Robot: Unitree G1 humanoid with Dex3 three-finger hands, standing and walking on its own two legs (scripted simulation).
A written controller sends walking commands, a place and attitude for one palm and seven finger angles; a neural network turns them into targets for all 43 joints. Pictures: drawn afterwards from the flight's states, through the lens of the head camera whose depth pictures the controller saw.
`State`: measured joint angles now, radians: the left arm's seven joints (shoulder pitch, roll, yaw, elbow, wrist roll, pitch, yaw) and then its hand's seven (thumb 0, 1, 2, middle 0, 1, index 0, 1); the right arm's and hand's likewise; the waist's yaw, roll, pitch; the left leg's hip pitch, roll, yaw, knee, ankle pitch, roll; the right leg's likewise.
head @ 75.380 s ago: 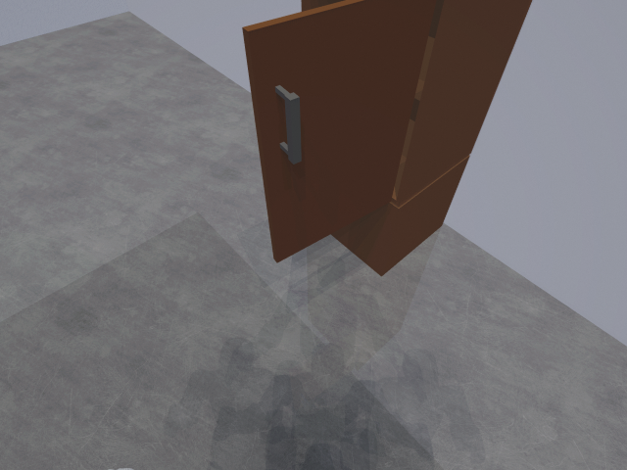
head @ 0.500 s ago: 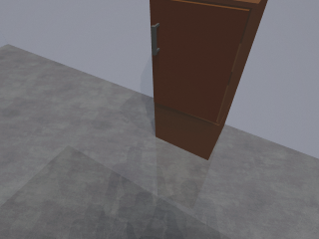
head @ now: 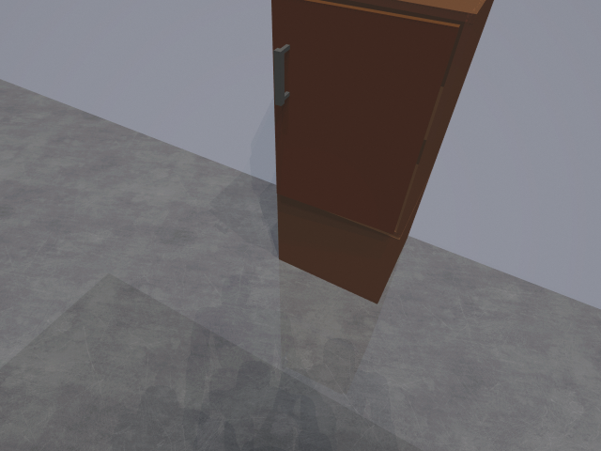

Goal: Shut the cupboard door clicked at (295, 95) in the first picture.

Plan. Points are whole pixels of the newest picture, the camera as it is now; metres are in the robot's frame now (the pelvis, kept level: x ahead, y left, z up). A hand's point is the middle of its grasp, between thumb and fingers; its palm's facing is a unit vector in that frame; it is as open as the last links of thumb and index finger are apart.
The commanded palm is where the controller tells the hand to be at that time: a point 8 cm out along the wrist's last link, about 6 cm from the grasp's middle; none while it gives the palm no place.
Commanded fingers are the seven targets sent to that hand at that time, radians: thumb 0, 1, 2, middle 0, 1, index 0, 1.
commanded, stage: look to check the result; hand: left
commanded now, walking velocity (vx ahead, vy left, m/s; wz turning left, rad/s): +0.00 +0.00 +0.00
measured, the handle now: (282, 75) +0.93 +0.08 +0.08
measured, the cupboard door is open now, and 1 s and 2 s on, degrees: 3 3 3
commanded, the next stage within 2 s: walk to a spot facing it in 0.54 s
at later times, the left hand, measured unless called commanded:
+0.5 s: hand out of the picture -0.01 +0.16 -0.18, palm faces +0.03 -0.98 -0.18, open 7.4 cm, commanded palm none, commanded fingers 0.00 0.90 0.90 -0.20 -0.30 -0.20 -0.30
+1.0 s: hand out of the picture +0.03 +0.19 -0.20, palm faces +0.19 -0.96 -0.21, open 7.4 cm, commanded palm none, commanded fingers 0.00 0.90 0.90 -0.20 -0.30 -0.20 -0.30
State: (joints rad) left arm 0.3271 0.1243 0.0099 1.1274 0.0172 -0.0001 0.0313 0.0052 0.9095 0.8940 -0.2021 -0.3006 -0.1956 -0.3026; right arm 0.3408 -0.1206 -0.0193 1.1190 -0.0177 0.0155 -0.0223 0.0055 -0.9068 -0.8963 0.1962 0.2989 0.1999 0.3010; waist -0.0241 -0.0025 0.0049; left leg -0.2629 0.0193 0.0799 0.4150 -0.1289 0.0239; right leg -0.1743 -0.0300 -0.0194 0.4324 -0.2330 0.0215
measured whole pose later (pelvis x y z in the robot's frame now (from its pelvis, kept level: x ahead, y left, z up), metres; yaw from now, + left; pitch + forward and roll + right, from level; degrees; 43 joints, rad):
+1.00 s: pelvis +0.03 +0.00 -0.02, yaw +9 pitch -1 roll -1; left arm 0.25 0.18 0.07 1.03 0.03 0.03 0.04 0.01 0.91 0.89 -0.20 -0.30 -0.20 -0.30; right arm 0.28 -0.16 -0.05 1.05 -0.02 0.05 0.00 0.01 -0.91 -0.90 0.20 0.30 0.20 0.30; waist -0.03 -0.02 0.08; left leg -0.36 0.00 0.04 0.70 -0.31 0.03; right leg -0.18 -0.08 -0.17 0.65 -0.42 0.02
